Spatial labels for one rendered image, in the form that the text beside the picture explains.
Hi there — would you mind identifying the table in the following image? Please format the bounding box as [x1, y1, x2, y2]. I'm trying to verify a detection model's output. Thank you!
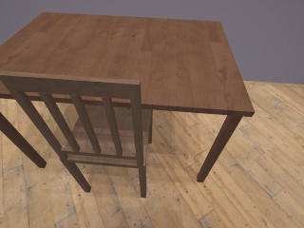
[0, 11, 255, 182]

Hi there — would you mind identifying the chair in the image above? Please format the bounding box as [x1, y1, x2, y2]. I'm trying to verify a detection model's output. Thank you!
[0, 70, 153, 198]

